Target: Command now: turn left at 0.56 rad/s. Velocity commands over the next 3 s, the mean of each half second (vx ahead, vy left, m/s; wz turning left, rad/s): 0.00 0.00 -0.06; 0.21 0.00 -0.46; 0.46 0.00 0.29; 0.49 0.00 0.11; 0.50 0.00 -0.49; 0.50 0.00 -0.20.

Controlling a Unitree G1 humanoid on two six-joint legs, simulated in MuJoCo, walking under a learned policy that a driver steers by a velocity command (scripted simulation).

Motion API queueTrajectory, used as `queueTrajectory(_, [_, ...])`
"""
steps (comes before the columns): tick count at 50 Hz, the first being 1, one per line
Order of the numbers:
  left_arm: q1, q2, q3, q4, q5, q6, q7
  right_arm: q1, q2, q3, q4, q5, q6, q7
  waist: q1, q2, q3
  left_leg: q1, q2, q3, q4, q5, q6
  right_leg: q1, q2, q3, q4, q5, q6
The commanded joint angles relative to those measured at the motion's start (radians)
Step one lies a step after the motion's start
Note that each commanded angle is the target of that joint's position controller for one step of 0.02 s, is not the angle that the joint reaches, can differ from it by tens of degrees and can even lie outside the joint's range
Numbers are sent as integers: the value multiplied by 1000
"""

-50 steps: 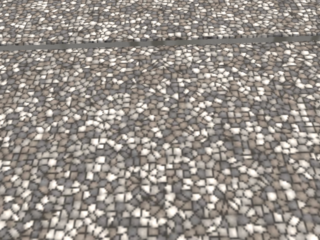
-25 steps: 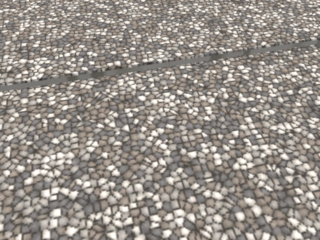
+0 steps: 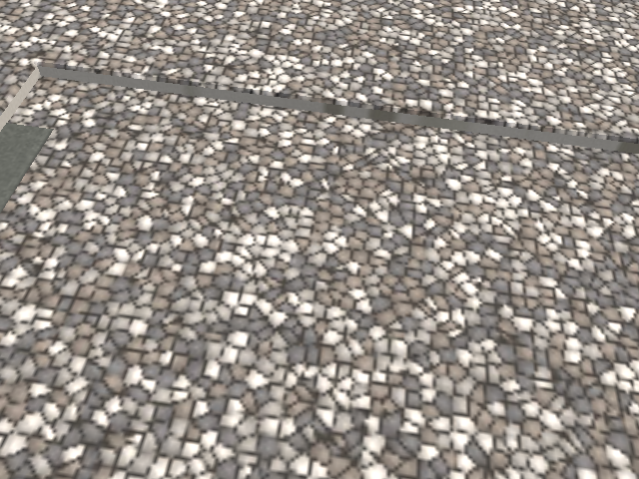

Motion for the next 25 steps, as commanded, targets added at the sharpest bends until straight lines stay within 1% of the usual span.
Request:
queueTrajectory(1, [-15,89,16,-88,-11,21,19,135,-239,-61,-32,6,-23,-9,-53,186,-70,117,362,-397,-272,735,244,-212,44,132,310,-82,0])
queueTrajectory(2, [-5,105,24,-68,-19,16,13,36,-181,-43,-48,2,-17,-15,-14,159,-32,79,289,-324,-292,607,193,-192,32,134,268,19,-5])
queueTrajectory(3, [18,115,28,-47,-11,15,6,-13,-149,-30,-59,0,-18,-24,1,179,-40,96,249,-276,-295,638,167,-178,40,113,268,83,-6])
queueTrajectory(4, [52,115,29,-26,-2,18,-1,-20,-123,-19,-62,1,-23,-30,4,184,-73,112,230,-235,-297,679,160,-142,45,102,279,119,-3])
queueTrajectory(5, [69,104,26,-11,-1,21,-8,-13,-100,-9,-57,1,-28,-33,3,158,-99,121,226,-211,-303,698,154,-109,50,99,278,139,-1])
queueTrajectory(7, [81,64,14,10,-7,30,-17,-7,-64,12,-40,-2,-44,-40,2,120,-113,141,231,-182,-322,674,140,-62,50,110,218,165,1])
queueTrajectory(9, [90,43,5,33,-9,40,-19,5,-47,29,-14,-9,-54,-51,-8,132,-97,141,240,-167,-348,595,125,-16,56,136,127,167,0])
queueTrajectory(11, [87,55,6,47,-10,43,-17,11,-68,31,8,-16,-57,-59,-23,150,-64,125,253,-165,-354,508,119,13,82,168,65,142,-7])
queueTrajectory(12, [84,67,9,49,-10,43,-15,11,-88,27,16,-16,-56,-62,-25,155,-50,123,261,-169,-349,482,123,13,92,171,52,123,-11])
queueTrajectory(13, [78,70,9,45,-12,41,-14,15,-103,23,28,-11,-48,-63,-26,161,-29,129,255,-167,-343,433,122,0,99,155,5,78,-10])
queueTrajectory(15, [72,71,9,43,-12,38,-10,34,-121,15,44,-5,-38,-65,-37,165,-13,153,278,-197,-328,401,143,-23,101,137,-24,11,-11])
queueTrajectory(17, [75,65,8,42,-15,35,-8,41,-130,6,50,-6,-32,-64,-41,151,-19,167,303,-217,-315,418,171,-32,99,123,-16,-21,-14])
queueTrajectory(20, [77,45,5,35,-20,30,-10,23,-126,-2,53,-11,-34,-64,-32,142,-46,161,318,-205,-296,466,193,-16,96,102,-18,-33,-22])
queueTrajectory(23, [82,32,4,24,-24,28,-15,3,-125,-9,55,-15,-33,-62,-23,151,-81,146,325,-175,-272,505,194,30,99,79,-57,-33,-39])
queueTrajectory(25, [97,21,2,19,-25,25,-20,-13,-134,-14,57,-14,-28,-59,-8,158,-101,124,325,-144,-240,522,178,85,106,62,-133,4,-55])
